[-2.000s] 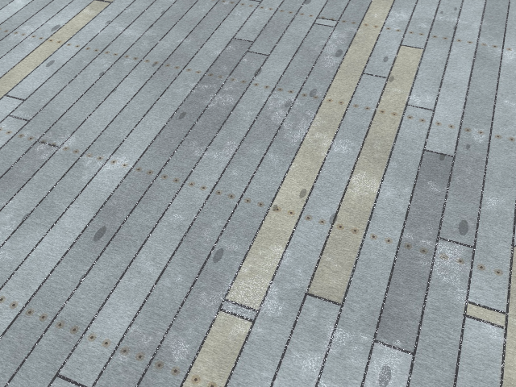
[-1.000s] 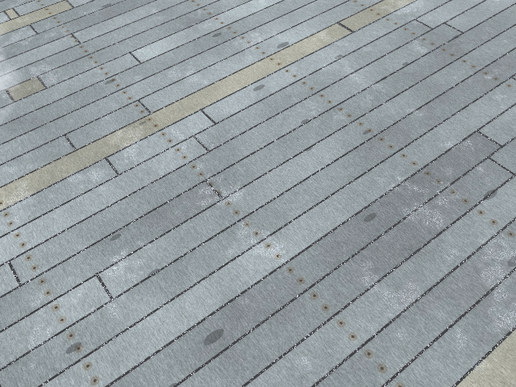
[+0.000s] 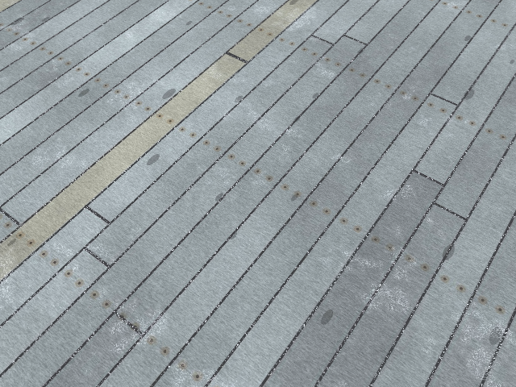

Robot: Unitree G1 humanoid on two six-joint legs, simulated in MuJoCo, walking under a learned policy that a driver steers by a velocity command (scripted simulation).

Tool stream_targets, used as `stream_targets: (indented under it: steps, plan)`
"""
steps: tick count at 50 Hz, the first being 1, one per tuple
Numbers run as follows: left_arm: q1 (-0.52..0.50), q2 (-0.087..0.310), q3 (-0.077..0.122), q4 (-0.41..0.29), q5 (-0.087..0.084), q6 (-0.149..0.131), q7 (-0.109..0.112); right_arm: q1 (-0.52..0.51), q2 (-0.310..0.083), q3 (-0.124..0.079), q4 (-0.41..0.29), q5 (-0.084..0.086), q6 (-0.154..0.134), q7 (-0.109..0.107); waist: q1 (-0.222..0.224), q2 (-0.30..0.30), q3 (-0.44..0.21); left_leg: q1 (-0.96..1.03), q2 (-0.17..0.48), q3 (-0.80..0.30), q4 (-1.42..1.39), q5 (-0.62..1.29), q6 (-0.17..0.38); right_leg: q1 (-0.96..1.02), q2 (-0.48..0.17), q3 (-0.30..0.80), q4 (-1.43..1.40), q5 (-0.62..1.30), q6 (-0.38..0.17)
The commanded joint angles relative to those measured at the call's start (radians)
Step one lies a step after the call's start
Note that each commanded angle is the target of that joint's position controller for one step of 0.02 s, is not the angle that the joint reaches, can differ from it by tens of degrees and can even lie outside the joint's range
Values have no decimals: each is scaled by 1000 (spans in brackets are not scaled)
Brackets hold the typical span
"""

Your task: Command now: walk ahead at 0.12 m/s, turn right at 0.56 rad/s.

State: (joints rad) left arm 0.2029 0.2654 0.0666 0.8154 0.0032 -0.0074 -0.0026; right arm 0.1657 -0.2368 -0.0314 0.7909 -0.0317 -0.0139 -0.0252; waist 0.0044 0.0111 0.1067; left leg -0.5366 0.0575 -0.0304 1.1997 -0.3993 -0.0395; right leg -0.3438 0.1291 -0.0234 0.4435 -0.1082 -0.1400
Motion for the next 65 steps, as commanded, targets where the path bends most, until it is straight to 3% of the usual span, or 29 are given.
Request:
stream_targets:
  steps: [1, 8, 10, 14, 17, 18, 19, 20, 21, 22, 23, 25, 28, 31, 33, 35, 36, 37, 38, 41, 56, 57, 59, 61, 62, 63, 65]
  plan:
    - [38, 149, 38, -58, 9, -13, 0, 163, -77, -22, -15, -1, 29, -3, -40, -29, -207, 49, -5, 4, -64, 50, -15, 102, -271, 250, -115, 581, -135]
    - [81, 164, 49, -76, 13, 24, 7, -6, -106, -29, -78, 4, 51, -12, 27, -102, -167, -35, -17, -37, -255, 89, -25, 133, -251, 406, -160, 10, -96]
    - [85, 156, 48, -78, 18, 27, 8, -11, -103, -27, -79, 9, 47, -14, 35, -115, -161, -17, -26, -36, -313, 72, -16, 153, -257, 422, -151, -4, -95]
    - [76, 145, 41, -77, 29, 33, 5, 11, -100, -21, -81, 25, 35, -19, 36, -133, -166, 117, -64, -11, -440, 0, 18, 145, -265, 439, -95, 160, -89]
    - [41, 138, 32, -74, 16, 42, 11, 95, -88, -15, -62, 29, 23, -24, -12, -120, -160, 290, -86, 12, -718, 82, 54, 114, -243, 454, -31, 227, -40]
    - [38, 121, 24, -75, 7, 42, 16, 118, -97, -16, -57, 20, 13, -27, -24, -86, -153, 379, -46, -31, -867, 174, 69, 65, -209, 443, 4, 127, 8]
    - [79, 55, 4, -82, 4, 37, 17, 91, -155, -21, -72, -2, 4, -34, 15, 96, -160, 433, 154, -241, -981, 193, 113, 0, -117, 335, 145, -119, 68]
    - [88, 66, 7, -92, -2, 37, 22, 14, -223, -29, -95, -3, 7, -25, 41, 219, -114, 370, 320, -429, -981, 478, 233, -96, 43, 164, 224, -399, 102]
    - [77, 125, 21, -71, 20, 41, 24, 45, -178, -24, -83, 4, 5, -18, 11, 144, -133, 319, 331, -404, -944, 578, 309, -28, -12, 163, 389, -464, 116]
    - [78, 125, 25, -56, 12, 44, 20, 23, -132, -9, -79, 12, 0, -12, 28, 94, -122, 311, 271, -323, -934, 598, 300, -13, -21, 173, 437, -418, 124]
    - [80, 114, 24, -42, 9, 47, 17, -7, -115, -3, -77, 13, -1, -11, 41, 85, -108, 308, 208, -242, -923, 598, 262, -1, -28, 171, 456, -372, 138]
    - [86, 96, 17, -23, 14, 55, 11, -11, -116, -1, -66, 14, -3, -15, 40, 140, -120, 375, 139, -154, -888, 702, 222, -5, -30, 152, 441, -336, 160]
    - [46, 61, -3, -5, 5, 60, 14, 41, -120, -1, -31, 17, 0, -11, 5, 136, -146, 458, 120, -125, -842, 769, 216, 33, -56, 98, 283, -342, 184]
    - [19, 56, -13, 16, -10, 62, 26, 78, -139, -9, 4, 12, 8, -8, -23, 162, -155, 496, 122, -158, -816, 769, 217, 94, -70, 56, 99, -305, 175]
    - [53, 53, -19, 50, -8, 54, 34, 60, -149, -15, 20, 18, 14, -8, 7, 137, -153, 464, 107, -157, -796, 725, 182, 199, -86, 49, -106, -108, 158]
    - [49, 106, -15, 66, 15, 37, 42, 69, -125, -10, 23, 21, 7, -2, -8, 64, -177, 350, 85, -161, -804, 533, 119, 352, -187, 162, -129, 71, 133]
    - [14, 139, -9, 81, 10, 33, 39, 87, -110, -10, 28, 29, 5, 3, -48, -40, -137, 336, 20, -103, -846, 395, 103, 294, -216, 183, -63, 149, 101]
    - [-2, 92, -20, 88, 5, 28, 31, 65, -110, -8, 53, 26, 9, 1, -21, -47, -118, 377, 0, -82, -861, 314, 94, 234, -218, 184, -75, 94, 89]
    - [-2, 71, -27, 100, 7, 22, 29, 47, -112, -10, 66, 22, 14, -2, -12, -53, -89, 391, -1, -80, -855, 302, 91, 199, -212, 183, -94, 49, 94]
    - [20, 78, -33, 148, 7, 15, 40, 51, -115, -14, 100, 19, 19, 2, -13, -74, -74, 412, 14, -85, -851, 341, 99, 178, -200, 182, -126, 8, 102]
    - [56, 46, -56, 266, 6, 4, 43, 90, -78, 5, 262, 21, 21, 0, -15, -15, -41, 391, 11, -87, -884, 243, 78, 142, -199, 184, -164, -100, 85]
    - [72, 46, -56, 273, 7, 5, 43, 100, -75, 6, 270, 20, 22, 0, -13, -19, -63, 395, 0, -79, -880, 163, 80, 145, -191, 185, -174, -194, 80]
    - [92, 82, -40, 274, 8, 14, 41, 101, -91, -2, 266, 15, 28, 2, -4, -51, -39, 324, -52, -44, -808, -97, 100, 111, -177, 208, -172, -499, 42]
    - [138, 94, -30, 275, 11, 21, 38, 63, -69, 0, 242, 6, 29, 11, 24, -97, 39, 174, -86, -18, -707, -191, 108, 102, -237, 318, -230, -709, -14]
    - [169, 103, -22, 283, 12, 19, 39, 44, -35, 8, 229, 1, 22, 17, 36, -154, 52, 122, -107, 37, -606, -102, 98, 135, -303, 409, -287, -741, -48]
    - [172, 108, -14, 287, 14, 15, 39, 39, -21, 11, 218, -8, 12, 21, 35, -183, 63, 101, -82, 65, -516, -5, 95, 141, -374, 476, -324, -707, -81]
    - [154, 105, -7, 277, 20, 1, 35, 40, -54, 0, 203, -4, -9, 29, 18, -145, 45, 72, -44, 46, -458, -28, 101, 167, -396, 472, -331, -593, -95]
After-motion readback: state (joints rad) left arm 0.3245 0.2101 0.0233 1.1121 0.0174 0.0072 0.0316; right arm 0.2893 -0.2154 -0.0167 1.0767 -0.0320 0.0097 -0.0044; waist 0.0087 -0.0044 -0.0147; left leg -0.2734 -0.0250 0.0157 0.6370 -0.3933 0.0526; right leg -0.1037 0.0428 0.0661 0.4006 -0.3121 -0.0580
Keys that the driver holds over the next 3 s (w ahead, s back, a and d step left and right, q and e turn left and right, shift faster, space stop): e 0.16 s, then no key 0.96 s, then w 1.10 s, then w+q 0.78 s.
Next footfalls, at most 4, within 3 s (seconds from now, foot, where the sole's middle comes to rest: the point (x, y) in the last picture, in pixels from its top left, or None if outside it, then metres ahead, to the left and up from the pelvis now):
0.38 left None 0.12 0.15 -0.77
0.70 right None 0.03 -0.05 -0.77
1.86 right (303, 373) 0.44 -0.06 -0.77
2.40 left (266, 253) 0.78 0.02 -0.77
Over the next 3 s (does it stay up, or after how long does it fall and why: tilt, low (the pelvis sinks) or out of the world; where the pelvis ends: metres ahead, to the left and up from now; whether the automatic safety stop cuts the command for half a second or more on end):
stays up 0.94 -0.06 -0.01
